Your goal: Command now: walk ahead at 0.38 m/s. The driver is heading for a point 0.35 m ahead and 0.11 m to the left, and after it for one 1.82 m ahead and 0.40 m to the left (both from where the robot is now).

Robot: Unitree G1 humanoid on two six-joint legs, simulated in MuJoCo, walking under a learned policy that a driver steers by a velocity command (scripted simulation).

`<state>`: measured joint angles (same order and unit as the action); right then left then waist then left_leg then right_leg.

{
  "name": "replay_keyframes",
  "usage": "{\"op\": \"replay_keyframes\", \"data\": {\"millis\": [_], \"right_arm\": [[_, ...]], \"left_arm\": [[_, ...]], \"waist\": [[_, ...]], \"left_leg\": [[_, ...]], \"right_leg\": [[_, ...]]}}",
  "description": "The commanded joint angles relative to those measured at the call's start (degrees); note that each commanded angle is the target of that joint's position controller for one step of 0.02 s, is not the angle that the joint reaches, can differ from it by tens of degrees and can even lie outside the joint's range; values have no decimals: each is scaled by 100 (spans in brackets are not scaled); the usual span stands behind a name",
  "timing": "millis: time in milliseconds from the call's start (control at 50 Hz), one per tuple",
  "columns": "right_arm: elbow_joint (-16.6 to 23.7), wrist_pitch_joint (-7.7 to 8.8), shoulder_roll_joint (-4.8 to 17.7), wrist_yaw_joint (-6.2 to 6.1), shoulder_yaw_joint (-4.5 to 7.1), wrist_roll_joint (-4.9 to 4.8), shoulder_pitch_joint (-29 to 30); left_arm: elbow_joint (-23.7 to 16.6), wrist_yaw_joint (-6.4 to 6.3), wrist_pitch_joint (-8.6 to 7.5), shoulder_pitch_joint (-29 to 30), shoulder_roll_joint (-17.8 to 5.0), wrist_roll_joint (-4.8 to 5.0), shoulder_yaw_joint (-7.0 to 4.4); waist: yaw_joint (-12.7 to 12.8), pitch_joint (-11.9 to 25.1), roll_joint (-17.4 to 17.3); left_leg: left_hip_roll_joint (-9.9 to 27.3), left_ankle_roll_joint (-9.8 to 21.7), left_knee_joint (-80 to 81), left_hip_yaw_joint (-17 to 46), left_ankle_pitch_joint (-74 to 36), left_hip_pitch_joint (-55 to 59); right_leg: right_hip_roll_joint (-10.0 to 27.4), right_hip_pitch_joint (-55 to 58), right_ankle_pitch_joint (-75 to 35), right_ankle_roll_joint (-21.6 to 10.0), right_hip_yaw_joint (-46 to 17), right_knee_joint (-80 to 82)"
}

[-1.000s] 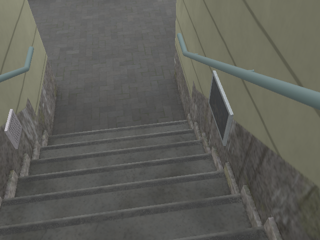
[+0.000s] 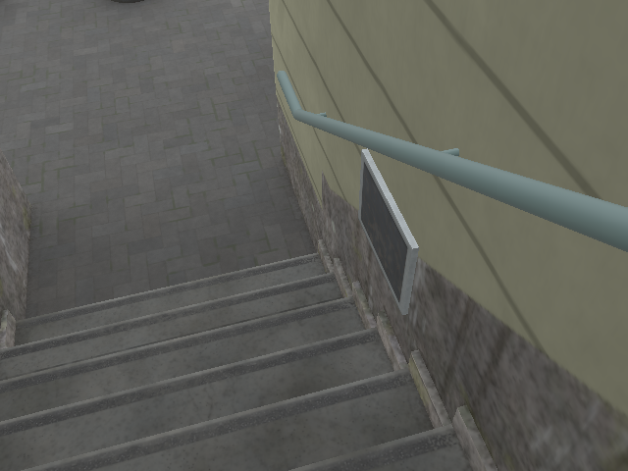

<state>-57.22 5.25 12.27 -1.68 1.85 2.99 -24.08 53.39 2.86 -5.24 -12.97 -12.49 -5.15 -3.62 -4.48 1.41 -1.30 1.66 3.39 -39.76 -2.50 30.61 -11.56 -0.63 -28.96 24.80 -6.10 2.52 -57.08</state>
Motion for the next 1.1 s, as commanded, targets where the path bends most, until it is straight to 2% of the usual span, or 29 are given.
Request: {"op": "replay_keyframes", "data": {"millis": [20,60,80,100,140,180,240,340,380,400,420,440,460,480,500,540,560,600,640,660,700,760,800,860,900,940,1000,1060,1100], "right_arm": [[390,62,638,-21,65,81,703],[843,203,619,330,91,248,2288],[1056,368,-127,402,-37,91,1697],[1120,406,-2,337,-89,103,1786],[619,248,464,67,-49,210,1067],[201,30,52,149,-256,501,210],[279,22,361,467,48,283,219],[1035,-34,169,442,-165,344,2200],[600,-32,620,302,-74,174,1348],[275,1,565,223,-63,100,624],[-649,73,724,150,51,188,-2045],[-866,63,1174,193,255,99,-2881],[-920,41,1343,191,201,135,-2933],[-539,126,1616,286,347,133,-1856],[-97,212,731,306,72,175,-317],[318,234,107,386,-274,-82,1406],[468,132,277,443,-309,100,1548],[428,264,800,400,-215,169,925],[-118,419,518,129,-347,-21,-979],[87,354,526,62,-318,1,-864],[355,145,1463,473,-234,346,-106],[817,177,1116,773,-252,221,787],[205,50,388,1119,-210,111,-1224],[1241,35,628,756,-213,-35,263],[1331,-21,202,582,-347,143,583],[1136,-110,415,788,-185,228,565],[999,-57,437,971,-131,191,463],[1531,15,376,694,-224,83,2578],[1266,-83,306,840,-286,4,2700]], "left_arm": [[-61,207,-183,-1007,-324,-42,-92],[680,104,-294,-3911,-740,-345,-208],[302,208,-385,-3843,-1183,-177,-106],[271,192,-405,-2958,-772,-175,58],[89,38,-292,-1057,185,-124,421],[-253,-274,-324,99,1140,-132,718],[-483,-572,-579,15,-9,-38,618],[281,-212,-309,-2071,-381,128,544],[60,-154,-172,-1407,191,314,566],[127,-44,-78,-1578,-325,262,411],[250,204,-78,-1484,-724,-253,295],[12,368,-124,-1100,-497,-16,251],[-524,542,-137,-819,-217,-14,309],[-1285,539,-252,58,-124,99,372],[-1376,418,-261,163,-141,-67,375],[-904,232,88,-673,-157,-255,298],[-825,106,218,-962,169,-175,397],[-496,229,249,-1434,358,-21,592],[-686,125,47,-339,-135,-176,554],[-813,82,12,399,-356,42,619],[-795,187,212,20,-242,2,609],[137,148,134,-2658,-1179,59,221],[563,300,72,-3607,-1800,27,-9],[381,224,52,-2274,-817,-107,196],[339,114,-132,-1422,496,-237,580],[-221,-92,-387,-47,562,-49,685],[189,-137,-514,-1289,-922,-69,363],[1261,-589,-367,-4264,-300,70,379],[753,-381,-141,-3529,-42,68,475]], "waist": [[720,-362,-2],[2442,292,1261],[1858,770,1219],[1407,-638,901],[471,-381,86],[40,-277,-9],[-91,-30,248],[979,-741,515],[703,-949,-88],[524,-649,44],[-341,-117,-144],[-935,261,-1929],[-723,918,-1692],[-631,159,-402],[-130,-274,463],[777,-873,728],[1151,-811,63],[1177,-113,-16],[138,-83,183],[-277,-262,551],[446,-388,-362],[1585,-344,446],[993,837,1908],[890,-329,477],[246,-561,-304],[111,-753,-44],[148,-396,246],[1714,-377,385],[1410,-453,193]], "left_leg": [[700,928,-192,524,-273,-1982],[-788,561,-4347,296,217,-4903],[-1153,532,-4602,1556,438,-5660],[-423,478,-4685,2097,-447,-6882],[460,52,-4740,1860,-1876,-6505],[612,-90,-3599,1532,-4281,-4375],[231,-385,-1799,57,-5859,-363],[94,-261,-93,-71,-3611,-1751],[491,-275,1956,484,-2679,-2299],[95,-321,2280,-233,-2898,-1262],[-310,-269,666,-569,-3921,1721],[152,937,1116,605,-5334,3298],[987,1765,189,1717,-7121,4533],[1679,2085,383,3121,-5284,4097],[1750,1475,542,3104,-2909,2782],[1353,1818,937,2414,-2282,-1725],[1024,2070,978,2238,-2437,-3358],[0,1579,112,1302,-2755,-4322],[-43,1187,-1263,1771,-1795,-1722],[-177,947,-1509,1519,-748,-1568],[146,1318,-1391,2397,-1288,-2985],[71,882,-3489,2345,-2687,-2457],[-1159,328,-8214,1060,945,-4259],[-136,280,-8448,1184,-426,-7272],[692,380,-5888,1485,-2484,-6349],[802,364,-2459,632,-4330,-2743],[-5,-256,-3957,-240,-3558,-1537],[562,-301,-633,850,-4359,-7308],[361,-74,729,103,-6583,-3998]], "right_leg": [[-227,1252,-784,-154,427,254],[48,4314,-231,-745,-1256,1736],[1630,4422,-395,-1948,-4814,3018],[2453,3291,1477,-2304,-6031,3359],[2130,1597,1707,-1709,-4745,2663],[1032,-809,-363,-905,-2308,2182],[253,-3366,824,-176,267,1515],[1394,167,-182,-835,-1465,936],[1333,1426,-1790,-431,-1426,-438],[1000,1647,-2562,-413,-1046,-1230],[866,30,-3714,-349,-728,-2812],[126,-1836,-1454,5,-437,-5941],[-511,-3362,1973,278,-324,-7186],[-407,-5046,1462,476,-947,-6509],[328,-5007,-445,455,-1739,-4114],[817,-2667,-2370,149,-1290,-2080],[841,-1156,-2144,310,-790,-1572],[388,767,-3508,638,156,-1567],[535,-1225,-4314,965,-400,-40],[551,-973,-5094,1008,-516,2281],[254,1210,-4030,833,23,1716],[356,2818,-3891,521,8,2964],[1525,5701,-7299,-1156,-1275,1631],[2755,3681,-1806,-1827,-3909,3138],[1923,1731,-2304,-1179,-2593,3192],[707,-1479,-2091,-833,-547,3500],[621,-1756,-3253,-635,-485,2365],[1253,4695,-2915,-237,-2152,673],[771,1736,-2185,-345,-1549,1071]]}}
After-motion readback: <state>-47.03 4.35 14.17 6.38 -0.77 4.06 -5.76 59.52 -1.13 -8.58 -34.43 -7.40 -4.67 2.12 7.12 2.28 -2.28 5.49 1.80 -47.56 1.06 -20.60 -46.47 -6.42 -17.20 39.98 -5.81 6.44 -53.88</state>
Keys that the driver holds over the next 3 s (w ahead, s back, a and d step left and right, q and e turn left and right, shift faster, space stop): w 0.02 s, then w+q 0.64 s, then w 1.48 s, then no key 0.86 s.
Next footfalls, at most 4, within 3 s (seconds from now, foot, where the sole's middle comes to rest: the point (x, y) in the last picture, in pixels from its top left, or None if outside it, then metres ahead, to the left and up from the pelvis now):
0.04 right None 0.06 -0.11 -0.75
0.42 left None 0.26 0.09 -0.92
0.78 right None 0.54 -0.07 -1.10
1.26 left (253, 452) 0.77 0.18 -1.27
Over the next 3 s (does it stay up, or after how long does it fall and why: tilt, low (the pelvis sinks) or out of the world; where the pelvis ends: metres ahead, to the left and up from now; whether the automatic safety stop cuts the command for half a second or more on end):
stays up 1.35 0.27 -0.85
